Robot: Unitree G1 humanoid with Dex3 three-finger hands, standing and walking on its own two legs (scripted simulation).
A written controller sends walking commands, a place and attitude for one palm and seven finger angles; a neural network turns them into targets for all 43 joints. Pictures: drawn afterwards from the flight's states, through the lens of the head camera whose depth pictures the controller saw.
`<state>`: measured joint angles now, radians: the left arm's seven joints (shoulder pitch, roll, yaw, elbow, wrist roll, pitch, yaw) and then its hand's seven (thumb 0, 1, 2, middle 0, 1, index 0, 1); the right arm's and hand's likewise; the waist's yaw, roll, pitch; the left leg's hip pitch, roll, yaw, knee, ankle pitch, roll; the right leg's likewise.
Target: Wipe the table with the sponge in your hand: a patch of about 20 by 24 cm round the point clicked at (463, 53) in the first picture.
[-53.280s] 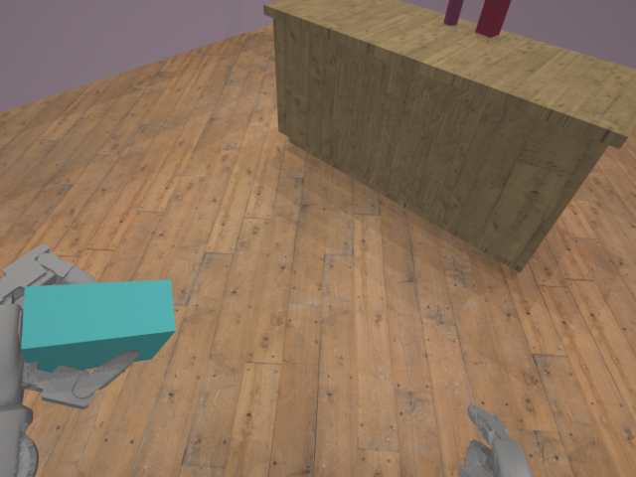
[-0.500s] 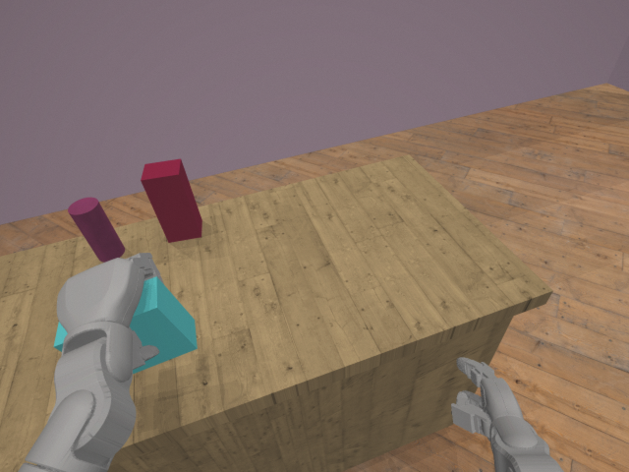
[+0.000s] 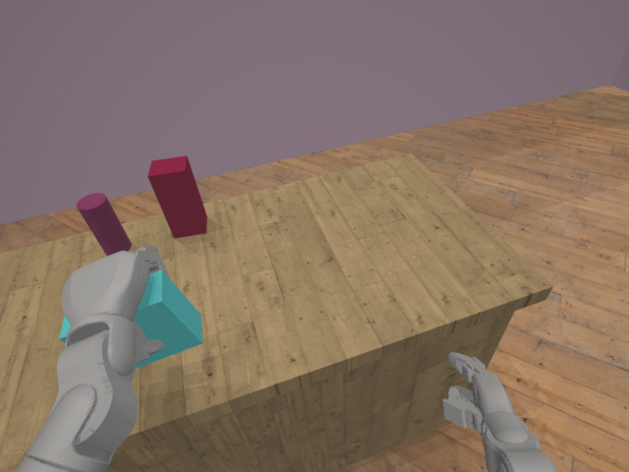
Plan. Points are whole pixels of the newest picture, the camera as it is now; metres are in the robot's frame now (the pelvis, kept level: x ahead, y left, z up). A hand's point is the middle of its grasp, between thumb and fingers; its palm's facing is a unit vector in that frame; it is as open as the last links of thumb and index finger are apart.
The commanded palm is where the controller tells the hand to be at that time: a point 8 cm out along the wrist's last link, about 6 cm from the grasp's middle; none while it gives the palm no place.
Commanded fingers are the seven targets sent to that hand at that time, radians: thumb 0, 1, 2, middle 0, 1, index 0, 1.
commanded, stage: bring the sponge back beside the body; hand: left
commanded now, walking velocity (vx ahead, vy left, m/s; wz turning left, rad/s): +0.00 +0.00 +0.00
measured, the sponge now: (145, 331) +0.24 +0.27 +0.07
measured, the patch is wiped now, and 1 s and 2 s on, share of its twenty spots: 1.00 1.00 1.00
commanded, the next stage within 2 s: step back with the hand held close in 1.42 s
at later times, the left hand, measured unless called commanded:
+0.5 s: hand (124, 319) +0.23 +0.27 +0.12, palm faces +0.17 -0.19 -0.97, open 9.4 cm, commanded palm +0.18 +0.27 +0.18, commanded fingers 0.00 0.10 1.30 -1.20 -1.60 -1.20 -1.60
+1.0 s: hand (105, 341) +0.20 +0.28 +0.11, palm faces +0.15 -0.20 -0.97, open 9.4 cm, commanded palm +0.16 +0.28 +0.18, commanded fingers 0.00 0.10 1.30 -1.20 -1.60 -1.20 -1.60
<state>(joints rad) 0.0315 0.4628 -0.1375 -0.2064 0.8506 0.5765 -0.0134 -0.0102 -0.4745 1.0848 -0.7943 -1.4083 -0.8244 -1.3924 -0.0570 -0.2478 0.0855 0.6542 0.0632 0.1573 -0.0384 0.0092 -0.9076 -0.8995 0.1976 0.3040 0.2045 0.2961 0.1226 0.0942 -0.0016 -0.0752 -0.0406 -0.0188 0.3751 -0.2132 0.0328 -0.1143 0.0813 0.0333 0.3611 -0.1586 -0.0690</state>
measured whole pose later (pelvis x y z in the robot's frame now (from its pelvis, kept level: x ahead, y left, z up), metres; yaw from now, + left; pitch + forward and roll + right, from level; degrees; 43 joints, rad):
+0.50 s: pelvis +0.01 +0.00 +0.00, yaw +0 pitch -5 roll +0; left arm 0.16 0.48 -0.09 -0.33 0.82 0.55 0.01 -0.01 -0.47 1.08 -0.79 -1.41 -0.82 -1.39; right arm -0.04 -0.26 0.07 0.65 0.06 0.14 -0.03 0.01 -0.91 -0.90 0.20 0.30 0.20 0.30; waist 0.13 0.10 0.00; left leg -0.06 -0.04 -0.02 0.39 -0.23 0.03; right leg -0.10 0.08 0.04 0.37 -0.17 -0.07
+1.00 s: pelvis +0.01 +0.00 +0.00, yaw +0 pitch -6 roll +0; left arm 0.28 0.50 -0.05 -0.41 0.80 0.54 0.00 -0.01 -0.47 1.08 -0.79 -1.41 -0.82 -1.39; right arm -0.03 -0.26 0.07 0.64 0.05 0.14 -0.03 0.01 -0.91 -0.90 0.20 0.30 0.20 0.30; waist 0.13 0.10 0.00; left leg -0.06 -0.04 -0.02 0.40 -0.24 0.04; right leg -0.10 0.08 0.03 0.37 -0.18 -0.06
